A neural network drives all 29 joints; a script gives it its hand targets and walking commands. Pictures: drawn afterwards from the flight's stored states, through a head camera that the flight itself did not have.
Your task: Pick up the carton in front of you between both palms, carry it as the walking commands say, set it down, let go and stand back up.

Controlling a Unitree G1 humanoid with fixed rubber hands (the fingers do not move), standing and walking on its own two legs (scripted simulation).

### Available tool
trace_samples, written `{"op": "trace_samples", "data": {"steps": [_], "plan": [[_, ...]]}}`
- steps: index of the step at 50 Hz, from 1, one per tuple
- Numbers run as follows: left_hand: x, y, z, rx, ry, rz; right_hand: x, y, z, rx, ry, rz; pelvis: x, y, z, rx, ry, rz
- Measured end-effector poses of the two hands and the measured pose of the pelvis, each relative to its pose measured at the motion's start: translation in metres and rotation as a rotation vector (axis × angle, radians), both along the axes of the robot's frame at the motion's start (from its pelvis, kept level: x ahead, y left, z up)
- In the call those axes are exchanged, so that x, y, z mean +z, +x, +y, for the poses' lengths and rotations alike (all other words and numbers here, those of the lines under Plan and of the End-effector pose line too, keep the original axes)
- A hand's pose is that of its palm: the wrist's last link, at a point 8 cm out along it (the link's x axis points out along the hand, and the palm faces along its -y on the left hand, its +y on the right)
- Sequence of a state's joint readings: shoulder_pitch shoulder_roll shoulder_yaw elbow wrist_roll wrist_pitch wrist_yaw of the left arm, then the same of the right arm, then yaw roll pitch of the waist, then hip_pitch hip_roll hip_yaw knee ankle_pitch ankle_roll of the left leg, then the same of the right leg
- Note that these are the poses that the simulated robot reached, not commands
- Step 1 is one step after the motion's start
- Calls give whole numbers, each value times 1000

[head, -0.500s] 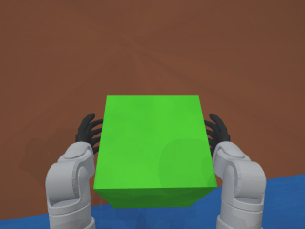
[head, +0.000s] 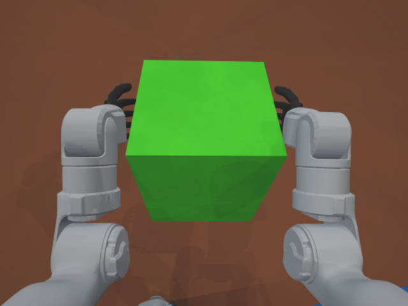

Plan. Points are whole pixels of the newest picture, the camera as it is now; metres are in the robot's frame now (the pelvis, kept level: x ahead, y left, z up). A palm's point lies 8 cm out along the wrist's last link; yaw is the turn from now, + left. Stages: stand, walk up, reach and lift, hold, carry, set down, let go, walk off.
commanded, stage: carry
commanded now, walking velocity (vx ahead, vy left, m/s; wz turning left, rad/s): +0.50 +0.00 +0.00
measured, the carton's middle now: (202, 148) +0.39 +0.00 +0.10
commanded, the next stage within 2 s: none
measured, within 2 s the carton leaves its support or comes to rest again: neither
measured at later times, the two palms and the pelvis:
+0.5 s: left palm (136, 22) +0.71 +0.16 +0.18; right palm (255, 21) +0.74 -0.14 +0.18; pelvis +0.33 -0.03 +0.05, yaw +1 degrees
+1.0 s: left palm out of the picture +1.07 +0.12 +0.28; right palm out of the picture +1.03 -0.18 +0.27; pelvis +0.66 +0.01 +0.11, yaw +0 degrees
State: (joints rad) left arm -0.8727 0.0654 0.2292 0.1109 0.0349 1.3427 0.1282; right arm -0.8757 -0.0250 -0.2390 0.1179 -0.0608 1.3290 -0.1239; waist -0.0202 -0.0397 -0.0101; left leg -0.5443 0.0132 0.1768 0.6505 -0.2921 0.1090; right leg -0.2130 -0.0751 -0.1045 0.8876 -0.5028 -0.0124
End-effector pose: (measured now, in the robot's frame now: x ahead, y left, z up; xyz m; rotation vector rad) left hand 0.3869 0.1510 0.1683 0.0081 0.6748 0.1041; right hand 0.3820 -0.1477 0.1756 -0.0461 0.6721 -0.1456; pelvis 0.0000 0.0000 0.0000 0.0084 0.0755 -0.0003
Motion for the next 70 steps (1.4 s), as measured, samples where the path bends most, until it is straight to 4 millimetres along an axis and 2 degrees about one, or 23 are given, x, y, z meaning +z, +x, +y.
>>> {"op": "trace_samples", "data": {"steps": [4, 7, 12, 18, 22, 25, 29, 32, 35, 38, 42, 46, 49, 53, 56, 62, 66, 70], "plan": [[-16, 60, -1, -14, -20, 94, -20, 48, -1, -36, 12, 94, 13, 42, 8, 2, -13, 16], [-17, 102, -3, -7, -39, 103, -23, 85, -3, -64, 36, 99, 22, 75, 10, 2, -23, 28], [-7, 172, -9, 21, -75, 20, -14, 154, -8, -99, 72, 13, 28, 142, 5, 13, -28, 43], [8, 257, -15, 66, -61, -76, -3, 256, -15, -58, 107, -80, 19, 243, -13, 28, -37, 29], [8, 300, -6, 110, -23, -22, -1, 319, -6, 7, 104, -21, 33, 296, -24, 21, -32, 29], [13, 326, 6, 150, -27, 11, 9, 360, 7, 43, 103, 14, 49, 331, -29, 24, -10, 32], [37, 371, 21, 189, -34, -28, 32, 415, 22, 74, 115, -21, 62, 381, -29, 29, 11, 31], [58, 414, 28, 191, -35, -63, 50, 456, 29, 78, 116, -56, 65, 424, -23, 27, 17, 32], [70, 464, 30, 163, -37, -71, 62, 497, 30, 64, 94, -67, 62, 473, -12, 23, 28, 26], [73, 517, 22, 92, -34, -42, 66, 530, 21, 21, 51, -44, 63, 518, 0, 13, 39, 3], [77, 575, -3, 5, -13, 53, 63, 559, -3, -55, 41, 51, 85, 565, 10, 17, 8, 4], [89, 629, -24, -40, -19, 70, 74, 596, -23, -106, 47, 65, 102, 610, 12, 10, -17, 8], [103, 669, -33, -45, -30, 34, 91, 635, -31, -119, 48, 28, 108, 648, 8, 7, -24, 11], [121, 725, -35, -19, -26, -15, 109, 702, -35, -95, 60, -20, 107, 707, -3, 6, -32, 16], [126, 761, -29, 24, 0, -24, 113, 757, -30, -42, 72, -26, 103, 753, -16, 17, -56, -4], [119, 803, 1, 125, 9, 80, 118, 842, 2, 64, 71, 81, 133, 820, -33, 20, -15, 1], [134, 844, 15, 169, -1, 51, 134, 894, 17, 92, 88, 55, 146, 865, -33, 27, 4, 7], [154, 901, 21, 171, -8, 2, 151, 947, 22, 82, 101, 7, 151, 918, -26, 27, 8, 17]]}}
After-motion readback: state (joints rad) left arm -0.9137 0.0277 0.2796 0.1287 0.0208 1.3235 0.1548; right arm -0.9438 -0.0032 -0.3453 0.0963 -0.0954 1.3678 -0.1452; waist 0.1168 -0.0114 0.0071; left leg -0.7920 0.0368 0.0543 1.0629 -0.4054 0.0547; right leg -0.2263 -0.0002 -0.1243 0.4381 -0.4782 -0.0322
